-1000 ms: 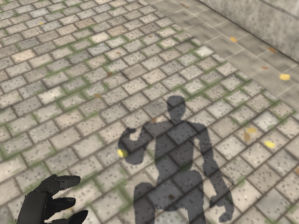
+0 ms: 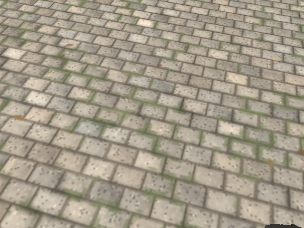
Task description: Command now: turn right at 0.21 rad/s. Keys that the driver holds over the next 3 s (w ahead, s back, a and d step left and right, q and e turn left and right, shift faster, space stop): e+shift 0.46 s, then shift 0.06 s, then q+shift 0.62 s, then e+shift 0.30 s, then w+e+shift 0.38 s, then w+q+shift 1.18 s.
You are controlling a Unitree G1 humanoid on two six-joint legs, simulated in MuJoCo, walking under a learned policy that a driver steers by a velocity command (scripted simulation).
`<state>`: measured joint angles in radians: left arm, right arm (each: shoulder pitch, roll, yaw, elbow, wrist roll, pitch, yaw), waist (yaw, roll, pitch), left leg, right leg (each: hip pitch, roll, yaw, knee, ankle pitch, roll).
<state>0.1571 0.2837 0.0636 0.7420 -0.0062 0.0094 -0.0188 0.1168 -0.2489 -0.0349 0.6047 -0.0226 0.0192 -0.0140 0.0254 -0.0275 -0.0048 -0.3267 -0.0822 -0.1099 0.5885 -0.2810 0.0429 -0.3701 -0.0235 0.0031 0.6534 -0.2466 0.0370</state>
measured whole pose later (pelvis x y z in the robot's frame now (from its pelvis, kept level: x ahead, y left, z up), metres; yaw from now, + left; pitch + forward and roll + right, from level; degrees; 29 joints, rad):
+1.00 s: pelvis +0.00 +0.02 +0.00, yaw -12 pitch +2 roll -2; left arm 0.08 0.28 0.09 0.68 0.00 0.02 0.03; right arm 0.22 -0.31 -0.10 0.65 0.02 0.08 0.01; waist -0.03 0.00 0.06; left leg -0.50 0.07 0.05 0.89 -0.39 -0.05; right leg -0.20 -0.09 -0.15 0.47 -0.29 0.05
